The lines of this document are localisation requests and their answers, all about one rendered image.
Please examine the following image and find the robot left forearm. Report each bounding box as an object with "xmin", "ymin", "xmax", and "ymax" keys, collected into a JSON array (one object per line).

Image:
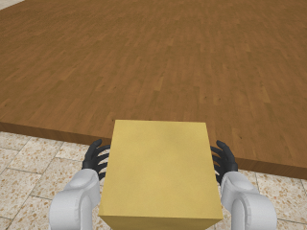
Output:
[{"xmin": 48, "ymin": 169, "xmax": 101, "ymax": 230}]

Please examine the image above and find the robot right hand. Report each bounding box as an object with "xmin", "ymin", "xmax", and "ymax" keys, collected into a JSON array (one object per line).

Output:
[{"xmin": 210, "ymin": 140, "xmax": 238, "ymax": 186}]

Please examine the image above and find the carton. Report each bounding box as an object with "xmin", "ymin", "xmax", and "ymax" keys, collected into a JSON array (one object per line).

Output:
[{"xmin": 98, "ymin": 120, "xmax": 224, "ymax": 230}]

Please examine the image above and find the robot left hand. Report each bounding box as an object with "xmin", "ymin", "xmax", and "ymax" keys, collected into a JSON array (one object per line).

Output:
[{"xmin": 82, "ymin": 139, "xmax": 111, "ymax": 181}]

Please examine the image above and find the robot right forearm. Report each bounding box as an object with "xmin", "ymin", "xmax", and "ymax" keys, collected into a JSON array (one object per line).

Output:
[{"xmin": 220, "ymin": 171, "xmax": 277, "ymax": 230}]

